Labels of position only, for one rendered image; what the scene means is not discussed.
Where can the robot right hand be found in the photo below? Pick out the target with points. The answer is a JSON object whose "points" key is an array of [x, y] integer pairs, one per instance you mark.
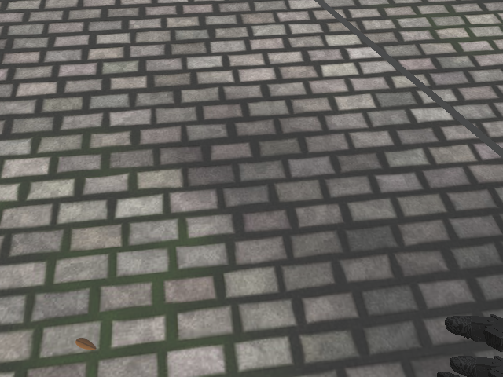
{"points": [[479, 329]]}

